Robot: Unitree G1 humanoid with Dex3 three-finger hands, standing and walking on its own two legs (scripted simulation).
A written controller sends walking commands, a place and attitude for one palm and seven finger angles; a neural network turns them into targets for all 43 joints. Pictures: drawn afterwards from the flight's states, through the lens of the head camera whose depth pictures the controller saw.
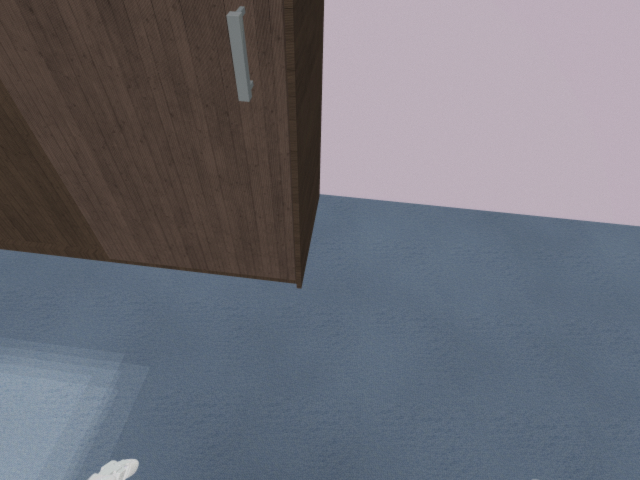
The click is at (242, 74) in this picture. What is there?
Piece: wardrobe's sliding door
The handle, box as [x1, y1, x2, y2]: [226, 6, 253, 101]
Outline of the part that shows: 240,6 235,12 230,11 226,16 239,100 249,101 251,97 250,90 253,84 252,81 249,79 242,23 244,6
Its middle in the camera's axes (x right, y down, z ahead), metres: -0.17 -0.39 +0.82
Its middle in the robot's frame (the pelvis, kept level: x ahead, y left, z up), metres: +0.89 +0.22 +0.13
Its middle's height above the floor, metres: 0.90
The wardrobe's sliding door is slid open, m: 0.00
